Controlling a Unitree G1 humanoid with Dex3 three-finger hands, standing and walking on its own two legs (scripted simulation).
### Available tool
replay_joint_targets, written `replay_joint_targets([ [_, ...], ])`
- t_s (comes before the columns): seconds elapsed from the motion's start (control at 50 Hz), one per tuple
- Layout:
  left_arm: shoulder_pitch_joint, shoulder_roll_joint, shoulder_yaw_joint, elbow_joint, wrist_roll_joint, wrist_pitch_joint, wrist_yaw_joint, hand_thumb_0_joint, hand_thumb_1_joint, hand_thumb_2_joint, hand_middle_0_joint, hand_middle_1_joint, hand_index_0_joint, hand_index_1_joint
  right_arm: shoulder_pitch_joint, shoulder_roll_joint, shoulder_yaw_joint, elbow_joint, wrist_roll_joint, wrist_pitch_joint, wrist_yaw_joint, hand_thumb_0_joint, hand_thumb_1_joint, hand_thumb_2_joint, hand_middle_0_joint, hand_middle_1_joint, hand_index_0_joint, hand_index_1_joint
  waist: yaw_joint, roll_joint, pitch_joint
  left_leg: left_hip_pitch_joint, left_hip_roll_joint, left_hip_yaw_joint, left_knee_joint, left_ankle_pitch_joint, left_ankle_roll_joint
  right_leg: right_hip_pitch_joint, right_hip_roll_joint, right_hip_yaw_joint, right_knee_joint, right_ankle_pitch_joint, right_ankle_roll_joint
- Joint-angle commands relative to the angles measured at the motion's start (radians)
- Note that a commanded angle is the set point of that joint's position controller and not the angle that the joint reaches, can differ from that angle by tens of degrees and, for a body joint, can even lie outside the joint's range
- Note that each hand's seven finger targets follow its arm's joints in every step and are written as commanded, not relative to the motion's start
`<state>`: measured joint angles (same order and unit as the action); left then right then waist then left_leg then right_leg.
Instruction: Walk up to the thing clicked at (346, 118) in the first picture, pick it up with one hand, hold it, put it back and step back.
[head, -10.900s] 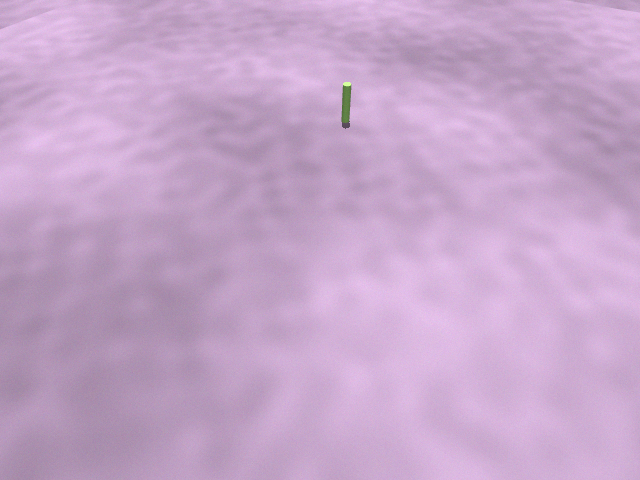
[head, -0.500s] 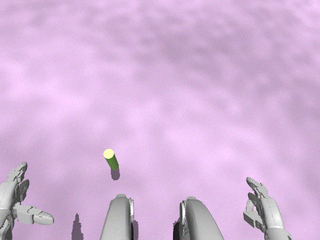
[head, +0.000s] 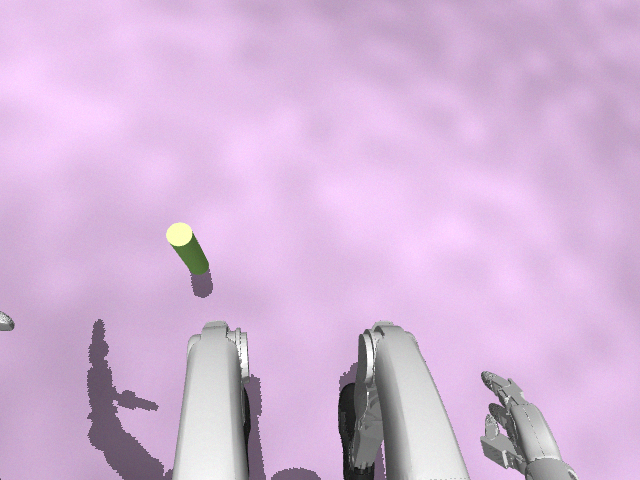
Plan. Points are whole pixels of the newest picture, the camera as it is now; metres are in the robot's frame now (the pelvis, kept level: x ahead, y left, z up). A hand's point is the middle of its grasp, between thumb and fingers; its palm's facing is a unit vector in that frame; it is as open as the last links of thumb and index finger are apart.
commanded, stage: go down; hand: left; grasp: from the side
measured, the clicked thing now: (190, 251) +0.47 +0.23 -0.39
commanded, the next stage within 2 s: approach in 1.02 s
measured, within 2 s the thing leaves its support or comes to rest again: neither
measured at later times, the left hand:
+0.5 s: hand out of the picture +0.39 +0.39 -0.07, palm faces +0.14 -0.99 -0.08, open 17.6 cm
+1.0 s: hand out of the picture +0.40 +0.40 -0.08, palm faces +0.13 -0.99 -0.06, open 17.5 cm
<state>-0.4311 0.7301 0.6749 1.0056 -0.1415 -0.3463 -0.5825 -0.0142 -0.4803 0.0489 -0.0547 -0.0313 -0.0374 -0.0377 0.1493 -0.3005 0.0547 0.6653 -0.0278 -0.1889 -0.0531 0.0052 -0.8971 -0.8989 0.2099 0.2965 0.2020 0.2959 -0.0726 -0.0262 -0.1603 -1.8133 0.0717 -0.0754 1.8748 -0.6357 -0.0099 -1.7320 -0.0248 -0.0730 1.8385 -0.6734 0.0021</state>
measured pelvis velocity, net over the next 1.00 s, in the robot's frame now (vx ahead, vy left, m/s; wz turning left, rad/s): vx -0.02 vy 0.00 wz -0.05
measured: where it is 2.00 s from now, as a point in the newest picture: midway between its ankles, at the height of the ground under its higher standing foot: (296, 455)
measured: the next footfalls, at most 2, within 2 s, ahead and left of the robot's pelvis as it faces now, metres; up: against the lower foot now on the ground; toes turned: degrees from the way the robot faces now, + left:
none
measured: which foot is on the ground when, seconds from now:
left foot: down 0.00-1.00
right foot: down 0.00-1.00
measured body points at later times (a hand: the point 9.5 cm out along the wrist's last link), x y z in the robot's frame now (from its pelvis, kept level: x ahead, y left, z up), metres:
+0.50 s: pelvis -0.01 +0.00 -0.07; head +0.19 +0.06 +0.33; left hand +0.37 +0.45 -0.06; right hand +0.13 -0.27 -0.17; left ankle +0.08 +0.13 -0.46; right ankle +0.07 -0.13 -0.46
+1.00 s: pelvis -0.02 +0.00 -0.10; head +0.19 +0.07 +0.29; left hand +0.39 +0.46 -0.08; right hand +0.11 -0.28 -0.19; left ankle +0.08 +0.13 -0.46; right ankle +0.07 -0.13 -0.46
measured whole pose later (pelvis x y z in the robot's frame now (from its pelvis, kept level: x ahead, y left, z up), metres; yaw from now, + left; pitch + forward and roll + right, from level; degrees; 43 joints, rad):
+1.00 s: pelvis -0.02 +0.00 -0.10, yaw -3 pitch +32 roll -7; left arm -0.66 0.95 0.80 1.12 -0.16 -0.34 -0.73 -0.02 -0.55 0.05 -0.06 -0.03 -0.04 -0.04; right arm 0.13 -0.35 0.13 0.67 -0.05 -0.17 -0.03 0.00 -0.91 -0.90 0.21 0.30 0.20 0.30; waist -0.12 -0.04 -0.10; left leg -2.12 0.07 -0.13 2.21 -0.66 0.00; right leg -2.01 -0.02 -0.09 2.15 -0.69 0.01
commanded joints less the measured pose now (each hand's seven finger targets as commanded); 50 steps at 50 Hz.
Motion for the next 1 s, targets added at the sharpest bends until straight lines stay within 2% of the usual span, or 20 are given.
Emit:
replay_joint_targets([
  [0.0,-0.176,0.415,0.087,-0.14,-0.03,-0.055,-0.035,0.0,-0.491,0.02,-0.056,-0.028,-0.049,-0.028,0.103,-0.227,-0.069,-0.073,0.006,-0.036,-0.015,0.0,-0.907,-0.902,0.2,0.3,0.2,0.3,0.044,0.217,-0.54,0.419,-0.026,-0.003,-0.224,0.068,0.025,0.185,0.03,0.033,-0.198,0.085,-0.037],
  [0.02,-0.181,0.443,0.112,-0.141,-0.03,-0.053,-0.035,0.0,-0.506,0.019,-0.058,-0.022,-0.049,-0.025,0.107,-0.232,-0.065,-0.071,0.005,-0.034,-0.014,0.0,-0.905,-0.902,0.2,0.3,0.2,0.3,0.06,0.224,-0.568,0.422,-0.028,-0.005,-0.213,0.1,0.026,0.187,0.031,0.026,-0.178,0.111,-0.04],
  [0.04,-0.177,0.454,0.118,-0.14,-0.033,-0.051,-0.04,0.0,-0.513,0.011,-0.058,-0.012,-0.047,-0.016,0.104,-0.229,-0.059,-0.067,0.005,-0.031,-0.014,0.0,-0.911,-0.904,0.2,0.3,0.2,0.3,0.066,0.23,-0.583,0.434,-0.026,-0.002,-0.198,0.133,0.026,0.184,0.033,0.022,-0.168,0.13,-0.04],
  [0.1,-0.218,0.48,0.134,-0.163,-0.037,-0.053,-0.049,0.0,-0.505,0.017,-0.056,-0.013,-0.045,-0.016,0.109,-0.243,-0.059,-0.063,0.006,-0.026,-0.013,0.0,-0.918,-0.905,0.2,0.299,0.2,0.299,0.053,0.257,-0.596,0.442,-0.024,-0.017,-0.178,0.159,0.024,0.134,0.034,0.004,-0.12,0.151,-0.043],
  [0.14,-0.213,0.478,0.143,-0.142,-0.039,-0.055,-0.054,0.0,-0.505,0.022,-0.051,-0.015,-0.042,-0.018,0.096,-0.249,-0.059,-0.057,0.007,-0.024,-0.01,0.0,-0.913,-0.905,0.2,0.299,0.2,0.299,0.063,0.276,-0.557,0.443,-0.018,-0.038,-0.184,0.139,0.019,0.073,0.035,-0.008,-0.086,0.138,-0.047],
  [0.2,-0.25,0.468,0.124,-0.144,-0.045,-0.057,-0.067,0.0,-0.528,0.027,-0.054,-0.015,-0.042,-0.021,0.099,-0.245,-0.057,-0.053,0.004,-0.021,-0.011,0.0,-0.92,-0.907,0.199,0.299,0.2,0.299,0.039,0.257,-0.553,0.4,-0.019,-0.026,-0.146,0.14,0.024,0.073,0.036,-0.004,-0.077,0.141,-0.045],
  [0.28,-0.296,0.487,0.133,-0.13,-0.047,-0.06,-0.084,0.0,-0.557,0.018,-0.058,-0.013,-0.045,-0.021,0.104,-0.258,-0.054,-0.051,0.0,-0.022,-0.007,0.0,-0.926,-0.909,0.199,0.299,0.199,0.299,0.027,0.265,-0.543,0.397,-0.017,-0.038,-0.121,0.139,0.023,0.017,0.036,-0.013,-0.044,0.136,-0.047],
  [0.3,-0.315,0.481,0.119,-0.127,-0.046,-0.061,-0.092,0.0,-0.545,0.017,-0.055,-0.012,-0.045,-0.016,0.1,-0.255,-0.054,-0.047,-0.002,-0.021,-0.009,0.0,-0.918,-0.906,0.199,0.299,0.2,0.299,0.017,0.261,-0.531,0.364,-0.017,-0.03,-0.106,0.118,0.025,0.017,0.036,-0.011,-0.043,0.125,-0.044],
  [0.34,-0.327,0.497,0.125,-0.119,-0.051,-0.061,-0.098,0.0,-0.56,0.015,-0.058,-0.017,-0.048,-0.022,0.101,-0.262,-0.054,-0.047,-0.004,-0.023,-0.01,0.0,-0.922,-0.907,0.199,0.299,0.2,0.299,0.019,0.251,-0.535,0.337,-0.019,-0.021,-0.09,0.077,0.028,0.018,0.037,-0.007,-0.043,0.101,-0.043],
  [0.36,-0.339,0.495,0.126,-0.123,-0.057,-0.065,-0.104,0.0,-0.573,0.022,-0.054,-0.019,-0.044,-0.025,0.101,-0.263,-0.052,-0.044,-0.005,-0.023,-0.008,0.0,-0.92,-0.907,0.199,0.3,0.2,0.3,0.018,0.26,-0.535,0.338,-0.019,-0.02,-0.083,0.076,0.027,0.012,0.036,-0.008,-0.034,0.106,-0.043],
  [0.4,-0.366,0.545,0.148,-0.136,-0.056,-0.067,-0.107,0.0,-0.555,0.025,-0.053,-0.016,-0.042,-0.023,0.107,-0.269,-0.048,-0.04,-0.007,-0.022,-0.008,0.0,-0.917,-0.906,0.199,0.3,0.2,0.3,0.027,0.268,-0.559,0.328,-0.02,-0.017,-0.067,0.083,0.027,0.011,0.036,-0.01,-0.016,0.106,-0.043],
  [0.46,-0.352,0.56,0.157,-0.105,-0.053,-0.06,-0.113,0.0,-0.555,0.033,-0.055,-0.021,-0.041,-0.031,0.113,-0.269,-0.037,-0.042,-0.011,-0.02,-0.008,0.0,-0.921,-0.908,0.199,0.3,0.2,0.3,0.026,0.242,-0.589,0.315,-0.025,-0.008,-0.036,0.129,0.03,0.042,0.037,-0.012,-0.007,0.133,-0.04],
  [0.52,-0.357,0.583,0.173,-0.089,-0.049,-0.055,-0.115,0.0,-0.541,0.041,-0.054,-0.026,-0.04,-0.036,0.11,-0.269,-0.035,-0.041,-0.011,-0.016,-0.006,0.0,-0.919,-0.907,0.199,0.3,0.2,0.3,0.03,0.258,-0.573,0.287,-0.025,-0.008,-0.033,0.103,0.028,0.02,0.037,-0.015,0.014,0.111,-0.042],
  [0.6,-0.375,0.59,0.17,-0.084,-0.049,-0.053,-0.123,0.0,-0.536,0.047,-0.053,-0.027,-0.038,-0.037,0.105,-0.271,-0.026,-0.042,-0.012,-0.013,-0.005,0.0,-0.919,-0.908,0.199,0.3,0.2,0.3,0.022,0.265,-0.562,0.271,-0.024,-0.004,-0.007,0.122,0.029,0.003,0.038,-0.018,0.034,0.13,-0.043],
  [0.64,-0.407,0.619,0.178,-0.114,-0.045,-0.056,-0.124,0.0,-0.544,0.046,-0.053,-0.031,-0.039,-0.04,0.113,-0.278,-0.031,-0.041,-0.013,-0.01,-0.004,0.0,-0.918,-0.907,0.199,0.3,0.2,0.3,0.023,0.285,-0.563,0.261,-0.024,-0.004,-0.004,0.104,0.028,-0.012,0.038,-0.018,0.044,0.116,-0.044],
  [0.68,-0.389,0.605,0.17,-0.079,-0.05,-0.05,-0.129,0.0,-0.552,0.037,-0.055,-0.026,-0.041,-0.036,0.108,-0.274,-0.024,-0.043,-0.014,-0.011,-0.003,0.0,-0.919,-0.907,0.199,0.3,0.199,0.3,0.021,0.255,-0.554,0.236,-0.025,0.005,0.015,0.103,0.032,0.001,0.041,-0.017,0.038,0.113,-0.042],
  [0.7,-0.4,0.602,0.166,-0.077,-0.05,-0.051,-0.131,0.0,-0.553,0.049,-0.053,-0.036,-0.039,-0.045,0.108,-0.276,-0.023,-0.042,-0.014,-0.013,-0.002,0.0,-0.92,-0.908,0.199,0.3,0.2,0.3,0.008,0.256,-0.546,0.228,-0.025,0.003,0.022,0.101,0.032,-0.005,0.041,-0.021,0.046,0.114,-0.042],
  [0.78,-0.421,0.608,0.16,-0.069,-0.051,-0.049,-0.142,0.0,-0.534,0.043,-0.053,-0.03,-0.04,-0.038,0.103,-0.289,-0.024,-0.044,-0.014,-0.011,-0.002,0.0,-0.912,-0.906,0.199,0.3,0.2,0.3,0.002,0.272,-0.517,0.228,-0.02,-0.014,0.017,0.041,0.031,-0.06,0.042,-0.032,0.063,0.074,-0.043],
  [0.88,-0.435,0.648,0.179,-0.085,-0.055,-0.048,-0.143,0.0,-0.557,0.042,-0.059,-0.041,-0.047,-0.049,0.115,-0.289,-0.017,-0.046,-0.011,-0.007,-0.001,0.0,-0.919,-0.906,0.199,0.3,0.2,0.3,0.004,0.273,-0.561,0.222,-0.024,-0.01,0.039,0.07,0.031,-0.038,0.042,-0.033,0.072,0.094,-0.042],
  [0.98,-0.431,0.666,0.186,-0.072,-0.048,-0.046,-0.145,0.0,-0.535,0.048,-0.058,-0.039,-0.045,-0.047,0.108,-0.297,-0.008,-0.05,-0.014,-0.003,0.002,0.0,-0.914,-0.906,0.199,0.3,0.2,0.3,0.006,0.293,-0.533,0.216,-0.023,-0.018,0.045,0.077,0.029,-0.061,0.042,-0.042,0.096,0.097,-0.043],
])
